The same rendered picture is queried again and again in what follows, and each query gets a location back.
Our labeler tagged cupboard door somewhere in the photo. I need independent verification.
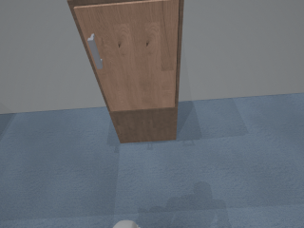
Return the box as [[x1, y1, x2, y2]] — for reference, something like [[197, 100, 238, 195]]
[[74, 0, 180, 112]]

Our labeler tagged handle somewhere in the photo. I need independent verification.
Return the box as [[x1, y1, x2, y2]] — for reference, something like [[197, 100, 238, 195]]
[[87, 33, 103, 69]]

